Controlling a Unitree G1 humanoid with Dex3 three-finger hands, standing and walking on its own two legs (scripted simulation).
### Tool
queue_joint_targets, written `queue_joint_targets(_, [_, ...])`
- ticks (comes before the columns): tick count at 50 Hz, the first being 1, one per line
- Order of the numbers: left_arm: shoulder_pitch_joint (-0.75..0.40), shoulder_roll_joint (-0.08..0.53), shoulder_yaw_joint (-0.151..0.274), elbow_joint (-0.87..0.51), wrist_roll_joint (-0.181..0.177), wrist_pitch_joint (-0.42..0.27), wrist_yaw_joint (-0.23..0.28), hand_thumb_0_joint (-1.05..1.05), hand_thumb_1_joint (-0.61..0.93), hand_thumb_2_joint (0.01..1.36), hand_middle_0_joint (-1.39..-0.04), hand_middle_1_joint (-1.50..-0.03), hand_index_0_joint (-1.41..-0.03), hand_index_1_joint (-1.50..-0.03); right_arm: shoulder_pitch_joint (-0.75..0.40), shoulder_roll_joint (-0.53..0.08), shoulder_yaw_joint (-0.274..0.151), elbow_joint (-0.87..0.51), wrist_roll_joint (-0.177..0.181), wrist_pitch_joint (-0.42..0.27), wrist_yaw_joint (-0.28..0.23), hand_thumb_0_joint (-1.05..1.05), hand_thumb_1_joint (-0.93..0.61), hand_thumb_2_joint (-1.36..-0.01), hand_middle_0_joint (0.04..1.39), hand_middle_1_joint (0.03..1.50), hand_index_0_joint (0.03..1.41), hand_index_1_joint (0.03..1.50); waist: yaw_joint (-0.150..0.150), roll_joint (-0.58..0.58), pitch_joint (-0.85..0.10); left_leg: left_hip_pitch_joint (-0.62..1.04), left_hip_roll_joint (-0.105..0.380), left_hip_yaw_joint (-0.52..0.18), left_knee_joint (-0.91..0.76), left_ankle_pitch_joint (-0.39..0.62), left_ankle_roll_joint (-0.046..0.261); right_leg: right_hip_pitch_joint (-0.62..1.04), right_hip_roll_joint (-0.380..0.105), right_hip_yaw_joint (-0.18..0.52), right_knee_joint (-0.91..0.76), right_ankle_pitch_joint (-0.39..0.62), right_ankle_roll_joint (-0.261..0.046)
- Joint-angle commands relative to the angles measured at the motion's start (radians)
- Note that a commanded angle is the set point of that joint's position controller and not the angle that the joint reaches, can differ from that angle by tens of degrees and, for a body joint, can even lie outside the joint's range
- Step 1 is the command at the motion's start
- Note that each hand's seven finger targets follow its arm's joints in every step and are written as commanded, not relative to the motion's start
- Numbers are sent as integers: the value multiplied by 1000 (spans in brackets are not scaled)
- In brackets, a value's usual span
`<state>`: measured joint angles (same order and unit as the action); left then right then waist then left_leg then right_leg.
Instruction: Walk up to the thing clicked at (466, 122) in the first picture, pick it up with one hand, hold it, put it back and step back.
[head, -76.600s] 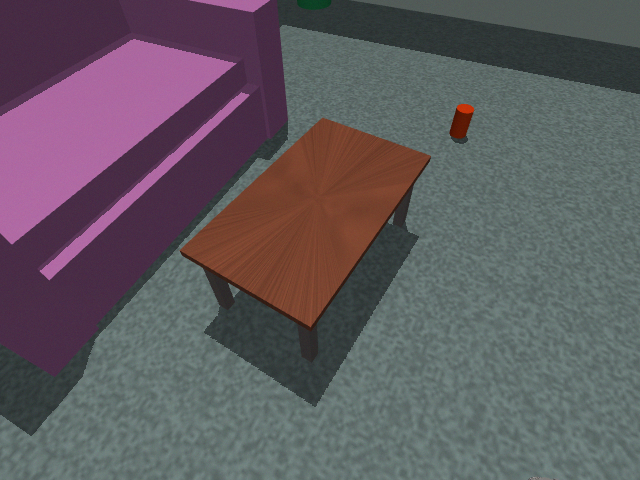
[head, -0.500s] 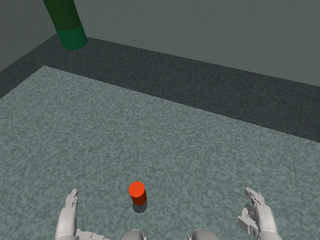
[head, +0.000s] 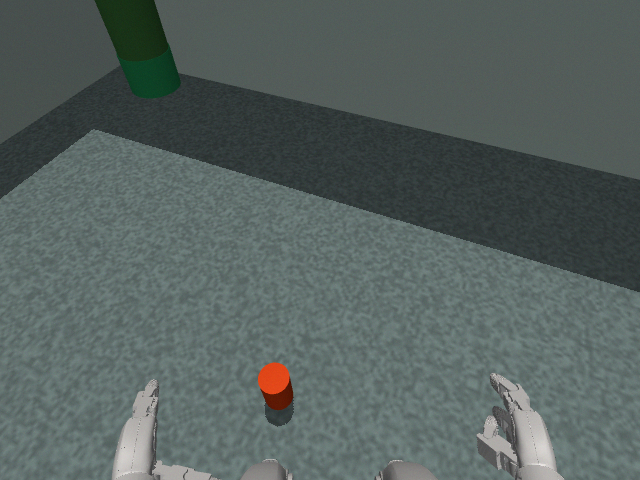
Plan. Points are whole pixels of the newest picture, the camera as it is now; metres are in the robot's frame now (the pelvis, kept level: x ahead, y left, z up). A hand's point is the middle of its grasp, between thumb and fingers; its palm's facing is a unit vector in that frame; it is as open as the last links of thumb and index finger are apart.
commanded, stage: home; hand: left
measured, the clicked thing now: (276, 387) +0.43 +0.14 -0.64
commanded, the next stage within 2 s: stand in 1.06 s
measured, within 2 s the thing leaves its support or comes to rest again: neither
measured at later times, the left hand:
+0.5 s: hand (186, 462) +0.16 +0.18 -0.06, palm faces +0.11 -0.95 -0.29, open 17.1 cm
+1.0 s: hand (189, 450) +0.17 +0.18 -0.06, palm faces +0.11 -0.95 -0.29, open 17.3 cm
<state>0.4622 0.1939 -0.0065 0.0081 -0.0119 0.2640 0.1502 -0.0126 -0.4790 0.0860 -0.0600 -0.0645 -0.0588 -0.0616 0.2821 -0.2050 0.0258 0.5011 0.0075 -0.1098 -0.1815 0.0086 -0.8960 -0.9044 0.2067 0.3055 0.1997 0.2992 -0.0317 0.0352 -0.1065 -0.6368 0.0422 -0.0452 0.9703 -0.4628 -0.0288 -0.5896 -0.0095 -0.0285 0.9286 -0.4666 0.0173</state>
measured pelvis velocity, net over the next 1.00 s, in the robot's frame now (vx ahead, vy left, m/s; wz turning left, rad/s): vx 0.00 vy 0.00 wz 0.00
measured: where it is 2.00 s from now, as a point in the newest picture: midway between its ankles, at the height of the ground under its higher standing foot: outside the picture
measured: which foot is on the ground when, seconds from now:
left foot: down 0.00-1.00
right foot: down 0.00-1.00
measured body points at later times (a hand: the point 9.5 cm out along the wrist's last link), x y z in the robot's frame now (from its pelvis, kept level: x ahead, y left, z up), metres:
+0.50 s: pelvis -0.01 +0.00 +0.00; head +0.01 +0.00 +0.45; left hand +0.15 +0.23 -0.04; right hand +0.15 -0.24 -0.07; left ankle +0.02 +0.13 -0.69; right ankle +0.00 -0.13 -0.69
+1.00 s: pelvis +0.00 +0.00 +0.00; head +0.03 +0.00 +0.45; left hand +0.16 +0.23 -0.04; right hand +0.16 -0.24 -0.07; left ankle +0.02 +0.13 -0.69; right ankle +0.00 -0.13 -0.69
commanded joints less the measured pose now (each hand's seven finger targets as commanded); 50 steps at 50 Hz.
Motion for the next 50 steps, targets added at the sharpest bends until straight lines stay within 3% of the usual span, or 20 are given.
queue_joint_targets(1, [7,96,50,-169,13,-54,6,0,-484,93,-58,-64,-58,-64,-75,-120,-53,-160,-1,-58,-6,0,-899,-902,201,301,201,301,10,-23,-89,88,-31,43,-150,233,28,60,27,-36,-159,234,-12])
queue_joint_targets(9, [-31,97,49,-185,15,-60,3,0,-477,97,-58,-65,-59,-65,-83,-117,-50,-158,-2,-66,-2,0,-899,-902,201,301,201,301,7,-5,-70,76,-31,40,-180,124,29,36,28,-35,-175,128,-17])
queue_joint_targets(10, [-31,110,65,-186,14,-60,4,0,-476,98,-59,-66,-59,-65,-78,-119,-52,-153,-1,-67,-4,0,-899,-902,201,301,201,301,12,2,-72,75,-31,40,-182,118,29,37,27,-35,-179,122,-18])
queue_joint_targets(13, [-31,89,44,-174,14,-61,0,0,-487,91,-57,-64,-58,-63,-77,-119,-51,-151,-3,-72,-4,0,-899,-902,201,301,201,301,1,-11,-54,71,-30,38,-187,90,30,25,28,-35,-182,96,-17])
queue_joint_targets(15, [-33,110,66,-193,16,-64,3,0,-480,95,-58,-65,-59,-65,-76,-116,-52,-152,-3,-77,-5,0,-899,-902,201,301,201,301,15,7,-85,78,-32,43,-181,114,29,38,27,-32,-179,120,-18])
queue_joint_targets(24, [-48,105,53,-201,13,-71,0,0,-494,87,-57,-63,-57,-62,-89,-112,-44,-154,-4,-85,-7,0,-899,-902,201,301,201,301,11,-4,-53,66,-37,50,-180,74,32,24,21,-26,-199,83,-15])
queue_joint_targets(25, [-38,90,44,-183,15,-70,-2,0,-488,90,-57,-63,-58,-63,-79,-114,-49,-147,-6,-87,-10,0,-899,-902,201,301,201,301,-2,-14,-87,84,-35,50,-170,98,32,28,23,-24,-193,107,-13])
queue_joint_targets(28, [-27,112,65,-191,15,-74,0,0,-494,88,-57,-63,-57,-63,-85,-112,-48,-145,-5,-87,-10,0,-899,-903,201,301,201,301,14,-11,-76,75,-37,52,-168,115,32,38,21,-25,-189,123,-14])
queue_joint_targets(30, [-31,91,48,-180,17,-71,0,0,-491,89,-57,-63,-57,-62,-79,-114,-51,-144,-6,-88,-12,0,-898,-902,201,301,201,301,4,-14,-99,92,-31,45,-172,133,30,38,27,-30,-175,139,-16])
queue_joint_targets(35, [-28,109,64,-189,16,-75,2,0,-504,82,-56,-61,-56,-61,-83,-113,-49,-138,-6,-88,-10,0,-899,-903,201,301,201,301,18,0,-78,85,-30,41,-177,146,27,38,27,-36,-174,143,-19])
queue_joint_targets(44, [-21,86,43,-172,17,-74,-2,0,-502,83,-56,-61,-56,-60,-79,-117,-53,-137,-7,-86,-8,0,-898,-902,201,301,201,301,12,-3,-83,96,-28,42,-174,175,25,40,28,-37,-166,172,-20])
queue_joint_targets(47, [-28,98,54,-179,16,-70,-2,0,-518,74,-54,-59,-55,-58,-71,-116,-53,-134,-7,-86,-9,0,-898,-903,201,301,201,301,5,-18,-99,102,-29,43,-163,189,29,47,26,-32,-170,190,-14])
queue_joint_targets(50, [-15,103,62,-180,15,-73,0,0,-503,82,-56,-61,-56,-60,-81,-113,-51,-139,-6,-83,-9,0,-898,-902,201,301,201,301,19,0,-84,94,-31,46,-165,193,26,45,24,-33,-171,190,-16])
